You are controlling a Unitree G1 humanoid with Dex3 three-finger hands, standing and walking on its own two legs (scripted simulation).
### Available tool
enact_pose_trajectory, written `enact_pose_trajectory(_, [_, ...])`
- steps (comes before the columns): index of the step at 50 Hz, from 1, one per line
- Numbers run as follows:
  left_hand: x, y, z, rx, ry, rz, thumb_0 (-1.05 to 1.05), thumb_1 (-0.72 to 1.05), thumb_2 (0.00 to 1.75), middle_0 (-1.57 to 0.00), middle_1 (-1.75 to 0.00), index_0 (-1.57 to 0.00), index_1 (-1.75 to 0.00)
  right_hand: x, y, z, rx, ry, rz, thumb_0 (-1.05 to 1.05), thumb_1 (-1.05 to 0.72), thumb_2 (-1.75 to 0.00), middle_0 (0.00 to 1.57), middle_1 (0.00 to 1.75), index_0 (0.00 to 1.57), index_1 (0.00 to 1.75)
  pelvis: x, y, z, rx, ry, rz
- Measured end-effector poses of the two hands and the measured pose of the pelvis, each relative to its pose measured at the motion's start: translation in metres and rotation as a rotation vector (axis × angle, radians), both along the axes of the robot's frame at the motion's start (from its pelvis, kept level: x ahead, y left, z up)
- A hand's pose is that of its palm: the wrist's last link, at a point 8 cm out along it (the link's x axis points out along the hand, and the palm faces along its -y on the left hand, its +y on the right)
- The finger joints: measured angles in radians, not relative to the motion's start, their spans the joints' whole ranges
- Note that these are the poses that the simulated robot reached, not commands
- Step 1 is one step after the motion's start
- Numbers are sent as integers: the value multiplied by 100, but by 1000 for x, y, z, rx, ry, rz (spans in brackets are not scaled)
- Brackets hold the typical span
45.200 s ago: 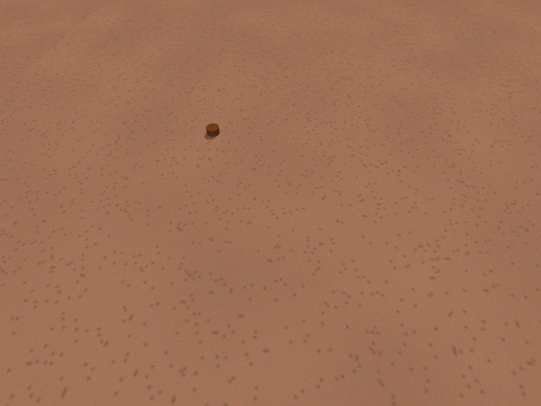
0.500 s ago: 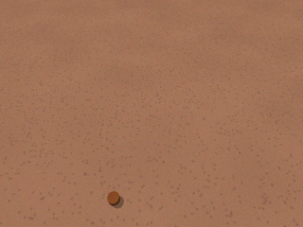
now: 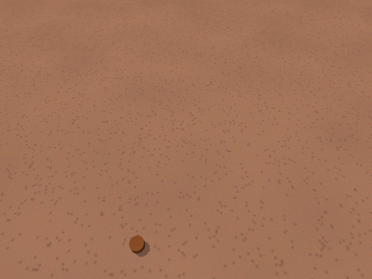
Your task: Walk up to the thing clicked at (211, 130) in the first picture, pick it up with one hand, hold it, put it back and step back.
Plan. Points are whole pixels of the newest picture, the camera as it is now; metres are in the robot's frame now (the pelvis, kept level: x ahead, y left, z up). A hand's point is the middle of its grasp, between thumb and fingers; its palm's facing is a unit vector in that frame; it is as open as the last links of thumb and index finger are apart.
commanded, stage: stand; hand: left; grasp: from above
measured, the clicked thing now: (137, 244) +0.40 +0.26 -0.76
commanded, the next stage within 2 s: step back in 0.68 s
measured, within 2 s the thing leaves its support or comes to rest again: neither
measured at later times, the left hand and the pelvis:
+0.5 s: hand out of the picture +0.07 +0.25 -0.16, palm faces +0.01 -0.94 -0.34, open 7.3 cm; pelvis +0.00 +0.00 +0.00, yaw +0 degrees
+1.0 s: hand out of the picture +0.08 +0.30 -0.18, palm faces -0.01 -0.93 -0.37, open 7.4 cm; pelvis -0.04 +0.03 -0.03, yaw +0 degrees
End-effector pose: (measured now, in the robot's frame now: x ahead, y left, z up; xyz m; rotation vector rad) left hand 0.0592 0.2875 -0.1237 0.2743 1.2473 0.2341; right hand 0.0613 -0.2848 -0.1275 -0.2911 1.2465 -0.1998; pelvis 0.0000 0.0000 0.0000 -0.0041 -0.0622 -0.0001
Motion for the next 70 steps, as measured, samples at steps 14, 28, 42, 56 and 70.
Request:
enact_pose_trajectory(14, [4,6,3,9,-5,-9,1,91,90,-20,-30,-21,-30,8,-5,4,-11,-16,10,0,-91,-90,20,30,20,30,1,0,0,2,5,1])
enact_pose_trajectory(28, [9,4,5,11,-19,-28,1,91,90,-20,-30,-21,-30,8,-7,3,-7,-16,11,0,-91,-90,20,30,20,30,2,-1,0,3,6,-1])
enact_pose_trajectory(42, [5,21,-1,41,-19,-23,1,90,90,-21,-30,-21,-30,-1,-21,0,-40,-2,1,0,-91,-90,20,30,20,30,-23,2,-10,-17,22,6])
enact_pose_trajectory(56, [17,60,-18,30,-100,-85,1,91,90,-20,-30,-21,-30,-68,10,15,-120,51,4,0,-91,-90,20,30,20,30,-66,41,-16,-34,33,1])
enact_pose_trajectory(70, [-73,48,-21,49,-13,-144,1,91,90,-20,-30,-21,-30,-102,8,2,-78,-120,-15,0,-90,-90,21,30,20,30,-129,31,-26,-2,17,-95])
